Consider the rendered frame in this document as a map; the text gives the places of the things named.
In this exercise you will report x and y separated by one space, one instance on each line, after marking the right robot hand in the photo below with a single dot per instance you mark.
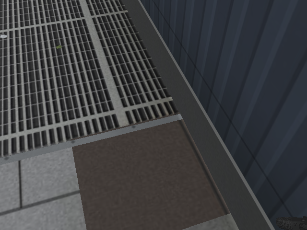
292 223

